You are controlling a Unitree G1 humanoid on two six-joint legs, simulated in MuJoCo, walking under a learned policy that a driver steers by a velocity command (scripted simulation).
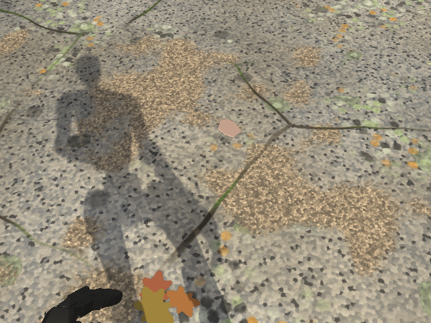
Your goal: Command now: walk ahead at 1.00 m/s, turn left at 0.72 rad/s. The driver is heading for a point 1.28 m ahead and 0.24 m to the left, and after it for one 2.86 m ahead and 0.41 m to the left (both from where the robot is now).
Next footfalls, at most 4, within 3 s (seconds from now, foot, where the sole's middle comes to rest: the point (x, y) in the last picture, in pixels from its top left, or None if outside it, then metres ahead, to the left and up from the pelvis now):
0.34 left None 0.49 0.14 -0.76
0.80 right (139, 205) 0.95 0.22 -0.76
1.24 left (80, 135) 1.34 0.47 -0.76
1.60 right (148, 105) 1.50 0.18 -0.76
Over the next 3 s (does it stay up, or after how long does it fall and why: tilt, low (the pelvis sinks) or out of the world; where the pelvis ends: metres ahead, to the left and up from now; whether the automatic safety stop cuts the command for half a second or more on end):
stays up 1.48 0.39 0.02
